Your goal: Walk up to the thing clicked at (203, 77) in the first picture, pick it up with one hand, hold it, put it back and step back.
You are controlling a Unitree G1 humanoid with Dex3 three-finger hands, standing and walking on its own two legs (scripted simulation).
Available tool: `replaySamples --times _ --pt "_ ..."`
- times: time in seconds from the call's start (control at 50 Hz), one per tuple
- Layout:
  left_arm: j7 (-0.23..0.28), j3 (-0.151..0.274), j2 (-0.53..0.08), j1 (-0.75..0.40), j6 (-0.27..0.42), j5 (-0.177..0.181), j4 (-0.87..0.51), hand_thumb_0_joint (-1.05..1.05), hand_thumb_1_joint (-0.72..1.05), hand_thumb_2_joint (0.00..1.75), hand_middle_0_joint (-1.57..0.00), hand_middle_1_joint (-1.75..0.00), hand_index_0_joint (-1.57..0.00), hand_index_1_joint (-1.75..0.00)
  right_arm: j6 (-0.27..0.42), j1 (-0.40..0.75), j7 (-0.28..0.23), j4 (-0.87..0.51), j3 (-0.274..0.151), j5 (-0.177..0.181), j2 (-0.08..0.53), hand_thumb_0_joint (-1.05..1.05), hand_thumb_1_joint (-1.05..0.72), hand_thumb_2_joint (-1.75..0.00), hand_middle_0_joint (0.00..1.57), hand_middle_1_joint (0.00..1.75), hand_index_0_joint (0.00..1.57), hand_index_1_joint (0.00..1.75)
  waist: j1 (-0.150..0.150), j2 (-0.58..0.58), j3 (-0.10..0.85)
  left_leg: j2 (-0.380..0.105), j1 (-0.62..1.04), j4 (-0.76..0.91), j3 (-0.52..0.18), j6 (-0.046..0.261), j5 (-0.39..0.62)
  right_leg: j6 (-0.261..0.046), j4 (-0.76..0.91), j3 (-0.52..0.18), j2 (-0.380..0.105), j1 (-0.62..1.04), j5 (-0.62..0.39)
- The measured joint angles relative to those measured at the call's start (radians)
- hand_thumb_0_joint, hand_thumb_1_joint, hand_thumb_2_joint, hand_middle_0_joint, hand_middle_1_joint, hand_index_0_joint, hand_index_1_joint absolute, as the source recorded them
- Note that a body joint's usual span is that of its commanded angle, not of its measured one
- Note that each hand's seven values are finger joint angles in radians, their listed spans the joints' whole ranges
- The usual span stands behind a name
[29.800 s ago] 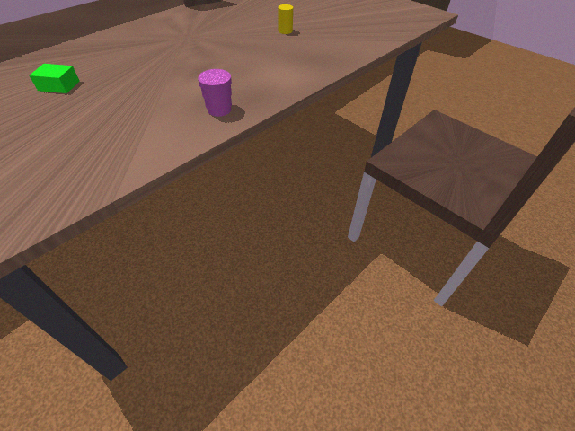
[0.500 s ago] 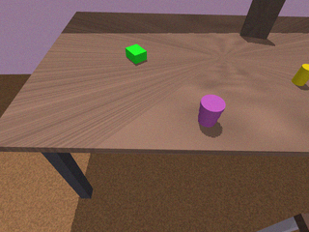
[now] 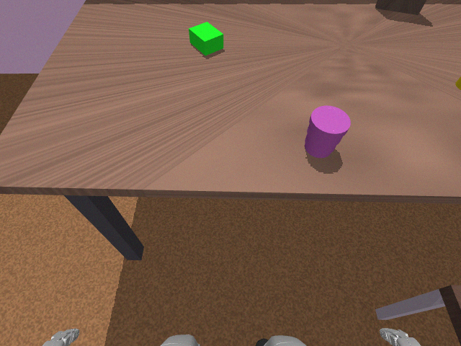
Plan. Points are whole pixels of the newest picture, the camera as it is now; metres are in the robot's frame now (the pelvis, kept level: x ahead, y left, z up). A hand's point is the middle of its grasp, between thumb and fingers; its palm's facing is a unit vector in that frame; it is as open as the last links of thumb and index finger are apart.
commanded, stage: step back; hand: right
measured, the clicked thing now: (324, 134) +0.50 -0.20 +0.02
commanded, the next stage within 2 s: none
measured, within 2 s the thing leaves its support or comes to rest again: neither
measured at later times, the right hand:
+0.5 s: hand out of the picture +0.00 -0.24 -0.16, palm faces +0.02 +0.92 -0.40, open 7.4 cm
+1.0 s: hand out of the picture -0.11 -0.21 -0.15, palm faces -0.06 +0.90 -0.42, open 7.4 cm
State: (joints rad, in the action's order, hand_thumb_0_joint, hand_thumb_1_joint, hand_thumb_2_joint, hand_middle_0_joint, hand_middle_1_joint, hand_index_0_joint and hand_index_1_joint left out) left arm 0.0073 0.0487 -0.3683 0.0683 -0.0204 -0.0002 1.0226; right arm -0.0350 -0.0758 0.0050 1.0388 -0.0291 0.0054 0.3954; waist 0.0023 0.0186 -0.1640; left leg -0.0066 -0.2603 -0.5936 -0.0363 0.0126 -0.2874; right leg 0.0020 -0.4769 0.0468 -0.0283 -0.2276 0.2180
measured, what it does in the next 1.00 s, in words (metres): walks backwards: right foot, then left foot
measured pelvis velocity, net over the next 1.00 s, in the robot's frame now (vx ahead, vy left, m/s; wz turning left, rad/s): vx -0.19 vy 0.05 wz -0.01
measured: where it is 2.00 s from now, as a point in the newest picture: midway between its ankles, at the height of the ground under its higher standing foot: outside the picture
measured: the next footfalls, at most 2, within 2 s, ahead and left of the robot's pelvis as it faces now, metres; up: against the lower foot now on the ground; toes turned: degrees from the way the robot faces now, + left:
right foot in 0.52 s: -0.07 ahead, -0.09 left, +0.00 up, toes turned -1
left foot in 0.90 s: -0.13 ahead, +0.16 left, +0.00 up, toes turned -4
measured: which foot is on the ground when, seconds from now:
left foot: down 0.00-0.54, up 0.56-0.88, down 0.90-1.00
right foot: down 0.00-0.14, up 0.16-0.50, down 0.52-0.92, up 0.94-1.00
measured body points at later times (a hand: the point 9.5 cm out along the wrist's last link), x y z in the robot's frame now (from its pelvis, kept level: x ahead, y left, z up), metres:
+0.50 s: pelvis -0.08 +0.03 -0.02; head +0.00 +0.03 +0.42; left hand +0.05 +0.34 -0.14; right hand -0.01 -0.28 -0.14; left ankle -0.05 +0.15 -0.74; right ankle -0.11 -0.09 -0.73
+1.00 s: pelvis -0.19 +0.05 -0.01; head -0.13 +0.08 +0.43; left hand -0.06 +0.36 -0.14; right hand -0.11 -0.26 -0.12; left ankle -0.17 +0.16 -0.74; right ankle -0.16 -0.08 -0.69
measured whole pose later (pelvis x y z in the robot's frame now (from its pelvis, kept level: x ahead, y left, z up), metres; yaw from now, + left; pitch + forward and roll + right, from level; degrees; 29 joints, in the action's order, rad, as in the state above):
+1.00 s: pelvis -0.19 +0.05 -0.01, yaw +0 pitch -3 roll -1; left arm 0.02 0.07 -0.40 0.10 -0.08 -0.02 0.81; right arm -0.02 -0.16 0.00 0.88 -0.03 -0.04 0.36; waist 0.00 -0.05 -0.20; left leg 0.03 -0.28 -0.65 -0.05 0.03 -0.32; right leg -0.02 -0.99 -0.12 0.08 -0.45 0.52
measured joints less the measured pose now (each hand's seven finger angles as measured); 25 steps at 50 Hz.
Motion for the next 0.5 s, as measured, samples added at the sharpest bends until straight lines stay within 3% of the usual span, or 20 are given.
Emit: replaySamples --times 0.04,0.08,0.1,0.14,0.18,0.24,0.28,0.32,0.42,0.5 --pt "0.002 0.004 -0.004 -0.008 -0.007 -0.013 -0.024 0.0 0.9 0.89 -0.2 -0.3 -0.2 -0.3 -0.013 -0.001 0.002 -0.021 -0.01 -0.005 0.013 0.0 -0.91 -0.9 0.2 0.3 0.2 0.3 -0.003 -0.011 -0.014 0.028 -0.049 -0.142 -0.001 0.015 -0.124 0.002 -0.042 -0.012 -0.017 -0.033 0.009" --pt "0.003 0.006 -0.013 -0.014 -0.014 -0.021 -0.045 0.01 0.9 0.89 -0.2 -0.3 -0.2 -0.3 -0.017 -0.014 0.007 -0.043 -0.018 -0.003 0.019 0.0 -0.91 -0.9 0.2 0.3 0.2 0.3 0.001 -0.028 -0.015 0.044 -0.067 -0.211 -0.003 0.031 -0.182 0.008 -0.08 -0.021 -0.036 -0.069 0.018" --pt "0.004 0.006 -0.019 -0.018 -0.017 -0.023 -0.054 0.01 0.9 0.89 -0.2 -0.3 -0.2 -0.3 -0.015 -0.025 0.008 -0.052 -0.021 -0.002 0.02 0.0 -0.91 -0.9 0.2 0.3 0.2 0.3 0.006 -0.036 -0.012 0.042 -0.06 -0.202 -0.002 0.035 -0.17 0.014 -0.102 -0.024 -0.044 -0.088 0.024" --pt "0.004 0.004 -0.028 -0.029 -0.028 -0.021 -0.076 0.01 0.9 0.89 -0.2 -0.3 -0.2 -0.3 -0.006 -0.056 0.01 -0.069 -0.027 -0.007 0.03 0.0 -0.91 -0.9 0.2 0.3 0.2 0.3 0.017 -0.033 0.003 0.019 -0.025 -0.104 -0.011 0.026 -0.052 0.018 -0.168 -0.019 -0.047 -0.14 0.047" --pt "0.011 0.012 -0.044 -0.059 -0.039 -0.015 -0.094 0.01 0.9 0.89 -0.2 -0.3 -0.2 -0.3 0.0 -0.066 0.002 -0.068 -0.033 -0.023 0.013 0.0 -0.91 -0.9 0.2 0.3 0.2 0.3 0.018 -0.061 -0.02 0.034 -0.026 -0.107 -0.008 0.008 -0.115 -0.007 -0.304 -0.103 -0.01 -0.195 0.175" --pt "0.027 0.021 -0.055 -0.068 -0.046 -0.013 -0.118 0.01 0.91 0.89 -0.2 -0.3 -0.2 -0.3 -0.005 -0.083 0.0 -0.072 -0.019 -0.036 -0.025 0.0 -0.91 -0.9 0.2 0.3 0.2 0.3 0.017 -0.087 -0.041 0.031 -0.025 -0.085 -0.004 0.01 -0.085 -0.027 -0.527 -0.187 0.1 -0.245 0.337" --pt "0.028 0.017 -0.048 -0.056 -0.046 -0.009 -0.12 0.01 0.91 0.89 -0.2 -0.3 -0.2 -0.3 -0.009 -0.092 -0.007 -0.081 -0.015 -0.04 -0.039 0.0 -0.91 -0.9 0.2 0.3 0.2 0.3 0.02 -0.082 -0.037 0.02 -0.022 -0.047 -0.003 0.013 -0.055 -0.026 -0.625 -0.192 0.146 -0.261 0.337" --pt "0.023 0.013 -0.038 -0.036 -0.044 -0.007 -0.124 0.0 0.91 0.89 -0.2 -0.3 -0.2 -0.3 -0.008 -0.092 -0.016 -0.096 -0.013 -0.04 -0.043 0.0 -0.91 -0.9 0.2 0.3 0.2 0.3 0.017 -0.074 -0.034 0.011 -0.021 -0.017 0.011 0.016 -0.032 -0.017 -0.67 -0.187 0.158 -0.258 0.312" --pt "0.01 0.011 -0.018 0.009 -0.041 -0.013 -0.133 0.0 0.91 0.89 -0.2 -0.3 -0.2 -0.3 0.004 -0.071 -0.029 -0.148 -0.013 -0.03 -0.041 0.0 -0.9 -0.9 0.2 0.3 0.2 0.3 0.014 -0.051 -0.049 0.001 -0.032 -0.006 0.044 0.016 -0.007 0.012 -0.54 -0.17 0.121 -0.171 0.292" --pt "0.003 0.018 -0.014 0.036 -0.029 -0.018 -0.14 0.01 0.91 0.89 -0.2 -0.3 -0.2 -0.3 -0.001 -0.048 -0.026 -0.174 -0.008 -0.024 -0.031 0.0 -0.9 -0.9 0.2 0.3 0.2 0.3 0.006 -0.037 -0.05 -0.008 -0.074 -0.066 0.068 0.001 -0.021 0.001 -0.255 -0.123 0.066 -0.061 0.206"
